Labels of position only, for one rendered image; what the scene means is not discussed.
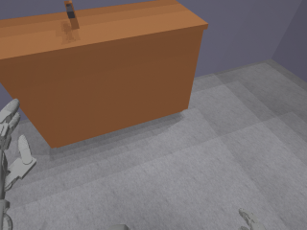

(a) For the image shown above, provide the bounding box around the right robot hand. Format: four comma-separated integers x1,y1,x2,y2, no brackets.
238,208,267,230

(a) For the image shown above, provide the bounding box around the left robot forearm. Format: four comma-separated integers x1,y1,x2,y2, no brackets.
0,199,13,230

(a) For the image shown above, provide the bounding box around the left robot hand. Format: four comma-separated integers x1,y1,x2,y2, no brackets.
0,99,36,200

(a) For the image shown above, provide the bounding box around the tap lever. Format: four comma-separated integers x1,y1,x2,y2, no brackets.
66,4,75,19

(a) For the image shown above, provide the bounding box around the counter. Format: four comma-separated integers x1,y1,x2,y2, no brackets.
0,0,208,149

